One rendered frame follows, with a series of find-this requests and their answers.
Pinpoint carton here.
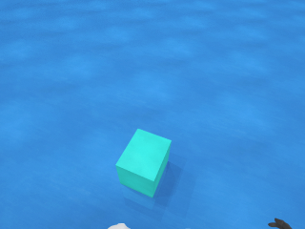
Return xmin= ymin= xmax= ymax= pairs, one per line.
xmin=115 ymin=129 xmax=172 ymax=198

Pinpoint right robot hand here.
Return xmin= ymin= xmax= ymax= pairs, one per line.
xmin=268 ymin=218 xmax=292 ymax=229

